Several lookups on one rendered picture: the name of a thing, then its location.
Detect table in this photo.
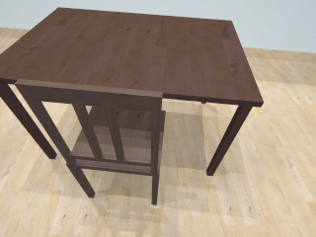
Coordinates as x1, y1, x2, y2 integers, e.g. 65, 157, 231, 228
0, 7, 264, 176

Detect chair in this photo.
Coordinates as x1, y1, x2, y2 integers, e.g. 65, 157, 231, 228
14, 79, 166, 205

